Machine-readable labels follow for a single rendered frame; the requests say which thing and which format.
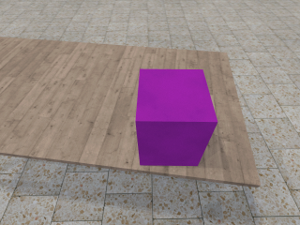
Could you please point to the carton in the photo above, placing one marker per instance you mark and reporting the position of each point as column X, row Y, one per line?
column 175, row 116

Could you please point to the table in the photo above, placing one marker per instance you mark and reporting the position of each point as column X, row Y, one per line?
column 75, row 103

